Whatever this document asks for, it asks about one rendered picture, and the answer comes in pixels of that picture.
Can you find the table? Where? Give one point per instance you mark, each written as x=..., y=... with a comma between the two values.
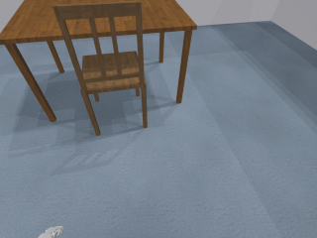
x=35, y=21

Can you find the robot left hand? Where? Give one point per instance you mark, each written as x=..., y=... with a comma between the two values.
x=52, y=232

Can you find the chair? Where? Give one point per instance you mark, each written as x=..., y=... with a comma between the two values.
x=106, y=72

